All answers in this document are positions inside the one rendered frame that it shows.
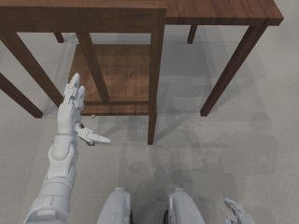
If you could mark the left robot hand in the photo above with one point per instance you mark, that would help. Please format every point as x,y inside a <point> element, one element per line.
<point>68,114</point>

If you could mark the right robot shin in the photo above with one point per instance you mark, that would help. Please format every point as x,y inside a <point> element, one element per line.
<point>173,220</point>

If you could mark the robot left thigh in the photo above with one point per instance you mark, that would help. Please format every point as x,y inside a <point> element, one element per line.
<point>116,208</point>

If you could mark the left robot forearm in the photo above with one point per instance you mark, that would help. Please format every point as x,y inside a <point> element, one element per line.
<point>53,200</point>

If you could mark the table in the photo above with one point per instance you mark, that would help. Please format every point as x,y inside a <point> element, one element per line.
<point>256,14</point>

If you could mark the chair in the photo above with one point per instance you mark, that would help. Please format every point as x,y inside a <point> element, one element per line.
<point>119,79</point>

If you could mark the right robot hand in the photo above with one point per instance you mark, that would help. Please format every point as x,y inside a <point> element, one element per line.
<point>239,211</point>

